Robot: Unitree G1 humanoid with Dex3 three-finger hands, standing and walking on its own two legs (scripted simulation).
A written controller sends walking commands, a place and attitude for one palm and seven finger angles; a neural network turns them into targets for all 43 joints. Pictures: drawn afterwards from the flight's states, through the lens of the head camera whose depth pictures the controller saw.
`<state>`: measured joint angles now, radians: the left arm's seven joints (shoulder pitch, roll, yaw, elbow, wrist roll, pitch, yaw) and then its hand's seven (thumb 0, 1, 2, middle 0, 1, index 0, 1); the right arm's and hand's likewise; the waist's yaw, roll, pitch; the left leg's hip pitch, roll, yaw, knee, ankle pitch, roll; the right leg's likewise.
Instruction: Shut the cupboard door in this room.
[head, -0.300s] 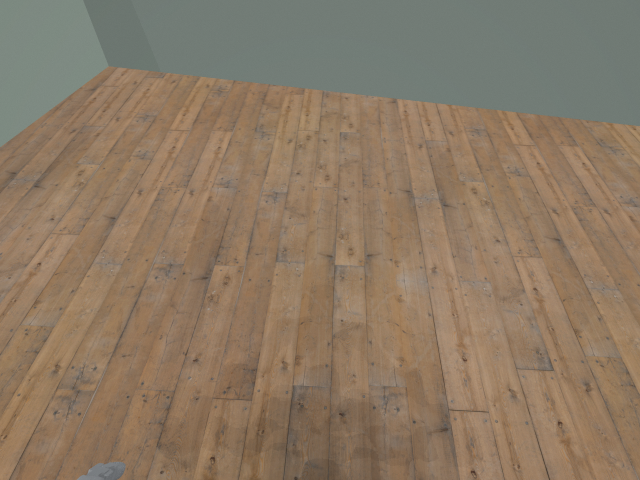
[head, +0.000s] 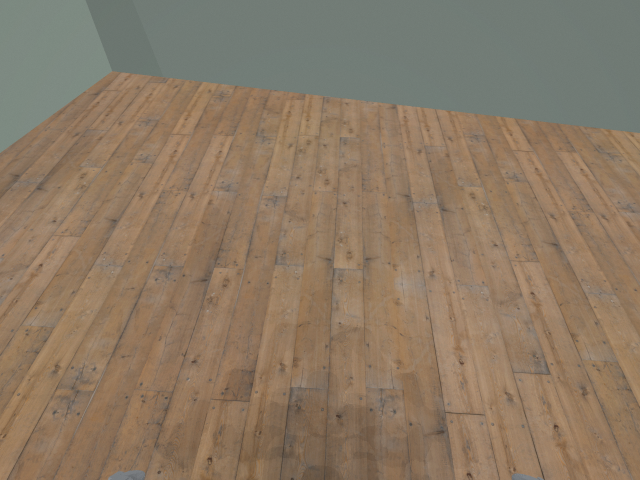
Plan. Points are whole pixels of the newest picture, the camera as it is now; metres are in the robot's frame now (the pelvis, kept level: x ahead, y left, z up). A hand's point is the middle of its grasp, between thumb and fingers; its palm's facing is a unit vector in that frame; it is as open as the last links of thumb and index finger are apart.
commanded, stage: stand and wait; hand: left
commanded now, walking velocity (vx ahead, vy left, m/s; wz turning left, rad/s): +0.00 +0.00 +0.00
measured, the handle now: out of the picture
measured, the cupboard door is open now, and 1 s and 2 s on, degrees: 87 87 87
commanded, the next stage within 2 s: turn or walk to find it in 0.60 s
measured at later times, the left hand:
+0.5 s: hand out of the picture +0.06 +0.24 -0.15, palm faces -0.03 -0.94 -0.35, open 7.4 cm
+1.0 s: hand out of the picture +0.03 +0.21 -0.18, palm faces +0.07 -0.97 -0.25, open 7.4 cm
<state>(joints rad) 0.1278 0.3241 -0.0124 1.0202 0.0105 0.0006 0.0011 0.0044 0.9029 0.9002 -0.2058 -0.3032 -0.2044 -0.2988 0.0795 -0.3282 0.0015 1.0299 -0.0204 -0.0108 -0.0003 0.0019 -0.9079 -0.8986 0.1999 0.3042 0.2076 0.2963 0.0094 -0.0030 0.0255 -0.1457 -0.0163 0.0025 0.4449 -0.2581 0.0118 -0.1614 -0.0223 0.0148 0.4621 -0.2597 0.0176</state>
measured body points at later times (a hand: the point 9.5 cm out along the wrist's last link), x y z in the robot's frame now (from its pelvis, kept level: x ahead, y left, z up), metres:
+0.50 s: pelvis -0.01 -0.01 +0.00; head -0.01 -0.02 +0.45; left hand +0.06 +0.29 -0.12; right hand +0.05 -0.32 -0.13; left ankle -0.01 +0.11 -0.74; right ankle +0.00 -0.13 -0.74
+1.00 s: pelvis -0.02 +0.00 -0.01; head +0.00 +0.02 +0.43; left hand +0.03 +0.26 -0.16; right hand +0.05 -0.25 -0.15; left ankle -0.01 +0.11 -0.74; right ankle -0.01 -0.13 -0.74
